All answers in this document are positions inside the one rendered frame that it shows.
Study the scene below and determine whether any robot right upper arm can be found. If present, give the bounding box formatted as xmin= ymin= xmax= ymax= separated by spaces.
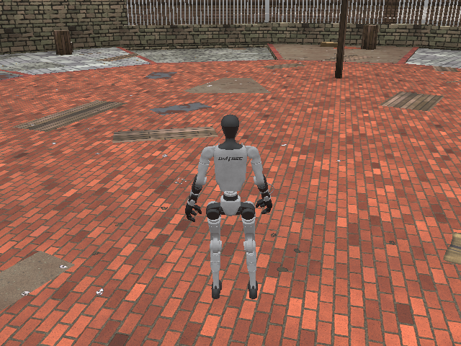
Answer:
xmin=246 ymin=146 xmax=265 ymax=185

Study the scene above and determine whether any robot left upper arm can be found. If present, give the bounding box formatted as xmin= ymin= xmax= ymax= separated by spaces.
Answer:
xmin=195 ymin=146 xmax=215 ymax=186

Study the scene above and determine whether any robot left thigh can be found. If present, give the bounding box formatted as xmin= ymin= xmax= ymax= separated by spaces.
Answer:
xmin=206 ymin=201 xmax=222 ymax=253

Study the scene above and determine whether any right robot forearm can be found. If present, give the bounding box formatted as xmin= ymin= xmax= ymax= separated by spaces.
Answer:
xmin=257 ymin=174 xmax=271 ymax=202

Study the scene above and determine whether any left robot hand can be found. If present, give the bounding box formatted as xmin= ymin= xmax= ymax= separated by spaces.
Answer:
xmin=185 ymin=203 xmax=202 ymax=222

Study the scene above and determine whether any right robot hand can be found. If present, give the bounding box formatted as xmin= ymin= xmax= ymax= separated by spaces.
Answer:
xmin=256 ymin=199 xmax=272 ymax=214

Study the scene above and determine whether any robot torso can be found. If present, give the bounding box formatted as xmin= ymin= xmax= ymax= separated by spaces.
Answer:
xmin=214 ymin=143 xmax=247 ymax=216

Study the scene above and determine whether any left robot forearm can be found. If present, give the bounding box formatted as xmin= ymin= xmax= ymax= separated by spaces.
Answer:
xmin=187 ymin=174 xmax=202 ymax=206

